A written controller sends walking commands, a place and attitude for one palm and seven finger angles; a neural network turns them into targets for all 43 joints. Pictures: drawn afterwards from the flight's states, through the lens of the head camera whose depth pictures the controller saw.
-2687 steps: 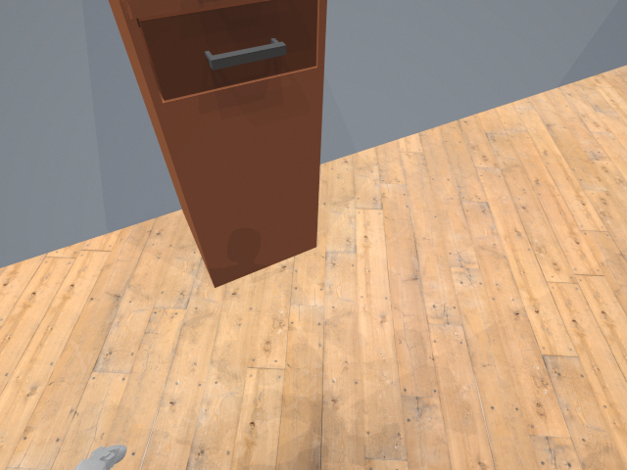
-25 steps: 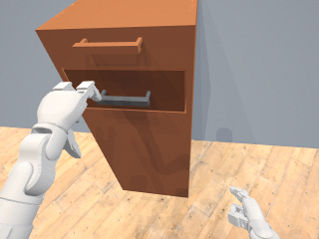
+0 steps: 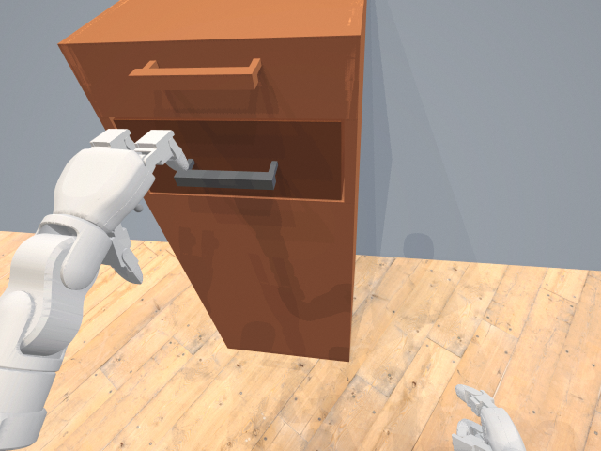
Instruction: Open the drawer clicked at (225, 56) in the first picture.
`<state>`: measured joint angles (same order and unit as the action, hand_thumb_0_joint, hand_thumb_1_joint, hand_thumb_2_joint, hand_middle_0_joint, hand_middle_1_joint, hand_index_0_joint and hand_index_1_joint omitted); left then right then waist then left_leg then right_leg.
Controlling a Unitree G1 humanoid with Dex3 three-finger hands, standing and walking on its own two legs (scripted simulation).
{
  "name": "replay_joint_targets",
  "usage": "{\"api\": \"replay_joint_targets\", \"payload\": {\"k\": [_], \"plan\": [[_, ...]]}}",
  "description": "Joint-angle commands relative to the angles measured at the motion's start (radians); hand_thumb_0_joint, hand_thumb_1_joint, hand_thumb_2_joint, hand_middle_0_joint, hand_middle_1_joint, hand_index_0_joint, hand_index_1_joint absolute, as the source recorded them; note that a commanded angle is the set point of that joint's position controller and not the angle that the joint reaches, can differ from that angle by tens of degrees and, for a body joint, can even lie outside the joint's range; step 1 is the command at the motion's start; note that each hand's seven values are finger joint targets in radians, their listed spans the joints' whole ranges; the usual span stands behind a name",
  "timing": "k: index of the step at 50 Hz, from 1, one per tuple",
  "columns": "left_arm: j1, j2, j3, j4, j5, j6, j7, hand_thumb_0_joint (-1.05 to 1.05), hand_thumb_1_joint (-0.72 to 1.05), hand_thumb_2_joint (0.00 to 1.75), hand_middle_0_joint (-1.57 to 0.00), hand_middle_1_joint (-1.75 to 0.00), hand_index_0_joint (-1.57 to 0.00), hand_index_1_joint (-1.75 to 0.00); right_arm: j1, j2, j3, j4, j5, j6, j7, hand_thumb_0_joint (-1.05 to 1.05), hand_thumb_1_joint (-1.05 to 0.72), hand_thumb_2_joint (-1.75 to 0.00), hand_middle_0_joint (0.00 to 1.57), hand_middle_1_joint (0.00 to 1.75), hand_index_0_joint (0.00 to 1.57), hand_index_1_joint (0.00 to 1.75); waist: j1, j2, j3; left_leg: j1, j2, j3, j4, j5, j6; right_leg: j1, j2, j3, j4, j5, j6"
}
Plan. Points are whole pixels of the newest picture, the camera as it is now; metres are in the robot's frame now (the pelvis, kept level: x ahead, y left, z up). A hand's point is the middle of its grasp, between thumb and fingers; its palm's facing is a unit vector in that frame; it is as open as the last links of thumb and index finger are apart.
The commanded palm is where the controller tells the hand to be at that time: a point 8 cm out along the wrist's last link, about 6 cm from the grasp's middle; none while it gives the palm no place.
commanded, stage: raise the hand with hooked fingers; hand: left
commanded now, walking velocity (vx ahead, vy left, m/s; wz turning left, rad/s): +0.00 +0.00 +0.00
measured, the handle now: (228, 172) +0.52 +0.21 +0.08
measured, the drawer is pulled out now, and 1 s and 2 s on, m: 0.00 0.00 0.00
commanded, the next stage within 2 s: move the hooked fingers above the handle in 0.10 s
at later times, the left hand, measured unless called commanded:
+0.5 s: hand (126, 203) +0.33 +0.25 +0.19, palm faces +0.16 -0.05 -0.99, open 13.8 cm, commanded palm +0.30 +0.24 +0.24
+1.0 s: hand (172, 186) +0.40 +0.24 +0.16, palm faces +0.04 -0.01 -1.00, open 13.9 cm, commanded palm +0.37 +0.22 +0.22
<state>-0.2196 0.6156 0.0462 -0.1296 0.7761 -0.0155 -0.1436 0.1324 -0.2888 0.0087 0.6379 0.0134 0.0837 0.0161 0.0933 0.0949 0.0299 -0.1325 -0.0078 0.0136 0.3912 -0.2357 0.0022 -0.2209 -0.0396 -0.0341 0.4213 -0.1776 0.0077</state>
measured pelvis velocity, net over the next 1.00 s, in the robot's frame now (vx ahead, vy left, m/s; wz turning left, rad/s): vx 0.01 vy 0.00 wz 0.00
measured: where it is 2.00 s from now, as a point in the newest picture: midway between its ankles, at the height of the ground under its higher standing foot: outside the picture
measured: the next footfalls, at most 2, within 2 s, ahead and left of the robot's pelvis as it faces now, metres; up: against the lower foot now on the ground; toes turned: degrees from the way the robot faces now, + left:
none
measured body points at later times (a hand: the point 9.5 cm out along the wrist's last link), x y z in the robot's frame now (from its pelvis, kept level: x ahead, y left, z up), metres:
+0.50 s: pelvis -0.01 +0.00 +0.00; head -0.01 -0.04 +0.45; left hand +0.31 +0.26 +0.24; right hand +0.19 -0.22 -0.11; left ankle -0.02 +0.12 -0.74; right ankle +0.03 -0.12 -0.74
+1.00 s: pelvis +0.01 +0.00 +0.00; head +0.04 -0.04 +0.45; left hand +0.39 +0.23 +0.21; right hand +0.17 -0.23 -0.13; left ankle -0.02 +0.12 -0.74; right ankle +0.03 -0.12 -0.74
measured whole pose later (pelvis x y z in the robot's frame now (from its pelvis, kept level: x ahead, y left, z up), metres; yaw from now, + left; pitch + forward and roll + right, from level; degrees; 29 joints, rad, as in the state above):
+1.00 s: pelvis +0.01 +0.00 +0.00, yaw +0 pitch +3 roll +1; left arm -0.51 0.54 -0.09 0.29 0.90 0.11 -0.11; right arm 0.17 -0.29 0.01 0.65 0.04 0.14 0.00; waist 0.06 0.10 -0.01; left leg -0.20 -0.01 0.02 0.37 -0.23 0.00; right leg -0.29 -0.04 -0.03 0.41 -0.17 0.01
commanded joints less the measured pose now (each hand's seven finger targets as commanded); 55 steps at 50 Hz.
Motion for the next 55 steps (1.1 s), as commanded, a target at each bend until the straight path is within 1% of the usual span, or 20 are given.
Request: {"api": "replay_joint_targets", "payload": {"k": [1, 4, 7, 10, 14, 16, 18, 20, 23, 25, 27, 30, 33, 37, 38, 42, 47, 48, 51, 55], "plan": [[-0.352, 0.226, 0.16, -0.068, 0.009, 0.066, 0.065, 0.0, -0.5, 0.3, -0.3, -1.2, -0.3, -1.2, -0.171, -0.09, -0.029, -0.154, 0.015, -0.044, -0.005, 0.0, -0.9, -0.9, 0.2, 0.3, 0.2, 0.3, 0.01, -0.04, -0.237, -0.061, -0.016, 0.019, -0.06, 0.224, 0.004, 0.175, 0.02, 0.01, -0.039, 0.113, -0.033], [-0.339, 0.169, 0.068, -0.063, 0.027, 0.113, 0.019, 0.0, -0.5, 0.3, -0.3, -1.2, -0.3, -1.2, -0.193, -0.095, -0.024, -0.171, 0.022, -0.038, -0.001, 0.0, -0.9, -0.9, 0.2, 0.3, 0.2, 0.3, -0.003, -0.072, -0.243, -0.063, -0.015, 0.021, -0.063, 0.197, 0.006, 0.174, 0.018, 0.009, -0.038, 0.086, -0.032], [-0.334, 0.18, 0.046, -0.123, 0.046, 0.121, -0.026, 0.0, -0.5, 0.3, -0.3, -1.2, -0.3, -1.2, -0.203, -0.096, -0.023, -0.192, 0.018, -0.032, -0.006, 0.0, -0.9, -0.9, 0.2, 0.3, 0.2, 0.3, -0.002, -0.085, -0.279, -0.046, -0.02, 0.016, -0.059, 0.18, 0.015, 0.183, 0.021, 0.011, -0.034, 0.075, -0.03], [-0.329, 0.228, 0.089, -0.157, 0.045, 0.084, -0.047, 0.0, -0.5, 0.3, -0.3, -1.2, -0.3, -1.2, -0.193, -0.09, -0.017, -0.191, 0.01, -0.035, -0.013, 0.0, -0.9, -0.9, 0.2, 0.3, 0.2, 0.3, -0.002, -0.102, -0.275, -0.042, -0.017, 0.009, -0.064, 0.155, 0.022, 0.184, 0.023, 0.009, -0.04, 0.048, -0.027], [-0.439, 0.315, 0.188, -0.098, 0.037, 0.016, -0.009, 0.0, -0.5, 0.3, -0.3, -1.2, -0.3, -1.2, -0.167, -0.087, -0.01, -0.163, 0.003, -0.046, -0.03, 0.0, -0.9, -0.9, 0.2, 0.3, 0.2, 0.3, -0.002, -0.094, -0.239, -0.059, -0.017, 0.002, -0.069, 0.137, 0.018, 0.171, 0.023, 0.008, -0.059, 0.015, -0.029], [-0.451, 0.306, 0.203, -0.053, 0.022, -0.008, 0.018, 0.0, -0.5, 0.3, -0.3, -1.2, -0.3, -1.2, -0.155, -0.081, -0.015, -0.153, 0.005, -0.046, -0.034, 0.0, -0.9, -0.9, 0.2, 0.3, 0.2, 0.3, 0.002, -0.084, -0.227, -0.061, -0.017, 0.002, -0.07, 0.149, 0.014, 0.165, 0.024, 0.003, -0.062, 0.024, -0.03], [-0.468, 0.299, 0.207, -0.042, 0.013, -0.017, 0.042, 0.0, -0.5, 0.3, -0.3, -1.2, -0.3, -1.2, -0.163, -0.08, -0.018, -0.15, 0.009, -0.048, -0.032, 0.0, -0.9, -0.9, 0.2, 0.3, 0.2, 0.3, 0.004, -0.023, -0.249, -0.047, -0.018, 0.005, -0.061, 0.172, 0.01, 0.169, 0.028, 0.012, -0.066, 0.044, -0.034], [-0.512, 0.221, 0.119, 0.014, 0.028, -0.003, 0.052, 0.0, -0.5, 0.3, -0.3, -1.2, -0.3, -1.2, -0.15, -0.077, -0.019, -0.139, 0.009, -0.045, -0.03, 0.0, -0.9, -0.9, 0.2, 0.3, 0.2, 0.3, -0.015, -0.005, -0.236, -0.052, -0.018, 0.012, -0.063, 0.178, 0.004, 0.141, 0.022, 0.002, -0.064, 0.047, -0.035], [-0.504, 0.149, 0.034, 0.113, 0.049, 0.038, 0.038, 0.0, -0.5, 0.3, -0.3, -1.2, -0.3, -1.2, -0.151, -0.086, -0.022, -0.142, 0.021, -0.041, -0.026, 0.0, -0.9, -0.9, 0.2, 0.3, 0.2, 0.3, -0.033, -0.047, -0.202, -0.071, -0.013, 0.013, -0.071, 0.133, 0.001, 0.11, 0.026, 0.002, -0.077, 0.005, -0.036], [-0.557, 0.113, -0.042, 0.106, 0.077, 0.051, 0.019, 0.0, -0.5, 0.3, -0.3, -1.2, -0.3, -1.2, -0.145, -0.091, -0.025, -0.145, 0.02, -0.035, -0.026, 0.0, -0.9, -0.9, 0.2, 0.3, 0.2, 0.3, -0.045, -0.045, -0.233, -0.062, -0.017, 0.015, -0.075, 0.112, 0.004, 0.107, 0.02, 0.001, -0.074, -0.013, -0.035], [-0.589, 0.123, -0.057, 0.07, 0.099, 0.049, 0.008, 0.0, -0.5, 0.3, -0.3, -1.2, -0.3, -1.2, -0.137, -0.095, -0.029, -0.153, 0.016, -0.034, -0.027, 0.0, -0.9, -0.9, 0.2, 0.3, 0.2, 0.3, -0.045, -0.045, -0.292, -0.035, -0.017, 0.008, -0.071, 0.139, 0.008, 0.127, 0.022, 0.002, -0.065, 0.018, -0.039], [-0.62, 0.151, -0.035, 0.047, 0.096, 0.018, 0.002, 0.0, -0.5, 0.3, -0.3, -1.2, -0.3, -1.2, -0.127, -0.091, -0.031, -0.155, 0.013, -0.037, -0.032, 0.0, -0.9, -0.9, 0.2, 0.3, 0.2, 0.3, -0.041, -0.063, -0.338, -0.019, -0.02, 0.004, -0.062, 0.171, 0.015, 0.154, 0.021, 0.007, -0.057, 0.057, -0.04], [-0.627, 0.258, 0.095, 0.083, 0.077, -0.019, 0.031, 0.0, -0.5, 0.3, -0.3, -1.2, -0.3, -1.2, -0.105, -0.098, -0.033, -0.143, 0.01, -0.036, -0.038, 0.0, -0.9, -0.9, 0.2, 0.3, 0.2, 0.3, -0.015, -0.096, -0.348, -0.045, -0.018, -0.002, -0.066, 0.198, 0.013, 0.189, 0.026, 0.004, -0.05, 0.087, -0.04], [-0.64, 0.24, 0.125, 0.148, 0.068, -0.031, 0.1, 0.0, -0.5, 0.3, -0.3, -1.2, -0.3, -1.2, -0.09, -0.084, -0.033, -0.128, 0.011, -0.026, -0.035, 0.0, -0.9, -0.9, 0.2, 0.3, 0.2, 0.3, 0.002, -0.078, -0.327, -0.07, -0.016, 0.006, -0.064, 0.267, 0.006, 0.189, 0.025, -0.003, -0.031, 0.146, -0.046], [-0.616, 0.265, 0.159, 0.186, 0.068, -0.02, 0.116, 0.0, -0.5, 0.3, -0.3, -1.2, -0.3, -1.2, -0.094, -0.087, -0.034, -0.129, 0.013, -0.023, -0.032, 0.0, -0.9, -0.9, 0.2, 0.3, 0.2, 0.3, 0.013, -0.093, -0.321, -0.084, -0.014, 0.01, -0.067, 0.256, 0.005, 0.201, 0.026, 0.001, -0.034, 0.137, -0.045], [-0.603, 0.185, 0.07, 0.26, 0.101, 0.053, 0.134, 0.0, -0.5, 0.3, -0.3, -1.2, -0.3, -1.2, -0.101, -0.094, -0.034, -0.126, 0.019, -0.002, -0.022, 0.0, -0.9, -0.9, 0.2, 0.3, 0.2, 0.3, 0.002, -0.081, -0.311, -0.104, -0.012, 0.031, -0.068, 0.262, 0.003, 0.184, 0.022, 0.005, -0.025, 0.154, -0.045], [-0.645, 0.09, -0.084, 0.24, 0.138, 0.115, 0.058, 0.0, -0.5, 0.3, -0.3, -1.2, -0.3, -1.2, -0.102, -0.104, -0.041, -0.15, 0.03, 0.011, -0.024, 0.0, -0.9, -0.9, 0.2, 0.3, 0.2, 0.3, -0.047, -0.111, -0.356, -0.056, -0.015, 0.035, -0.046, 0.263, 0.019, 0.162, 0.023, 0.01, -0.029, 0.176, -0.039], [-0.663, 0.065, -0.114, 0.219, 0.129, 0.106, 0.038, 0.0, -0.5, 0.3, -0.3, -1.2, -0.3, -1.2, -0.099, -0.102, -0.042, -0.157, 0.032, 0.008, -0.028, 0.0, -0.9, -0.9, 0.2, 0.3, 0.2, 0.3, -0.06, -0.129, -0.357, -0.041, -0.016, 0.028, -0.042, 0.26, 0.023, 0.15, 0.026, 0.009, -0.033, 0.174, -0.038], [-0.727, 0.091, -0.109, 0.148, 0.115, 0.046, 0.014, 0.0, -0.5, 0.3, -0.3, -1.2, -0.3, -1.2, -0.077, -0.099, -0.044, -0.156, 0.026, -0.001, -0.043, 0.0, -0.9, -0.9, 0.2, 0.3, 0.2, 0.3, -0.067, -0.095, -0.399, 0.001, -0.024, 0.016, -0.029, 0.283, 0.029, 0.146, 0.029, 0.008, -0.021, 0.202, -0.038], [-0.793, 0.162, -0.015, 0.144, 0.098, -0.037, 0.063, 0.0, -0.5, 0.3, -0.3, -1.2, -0.3, -1.2, -0.038, -0.088, -0.048, -0.131, 0.018, -0.016, -0.056, 0.0, -0.9, -0.9, 0.2, 0.3, 0.2, 0.3, -0.055, -0.081, -0.414, 0.012, -0.023, 0.006, -0.01, 0.345, 0.022, 0.143, 0.033, 0.004, -0.007, 0.245, -0.042]]}}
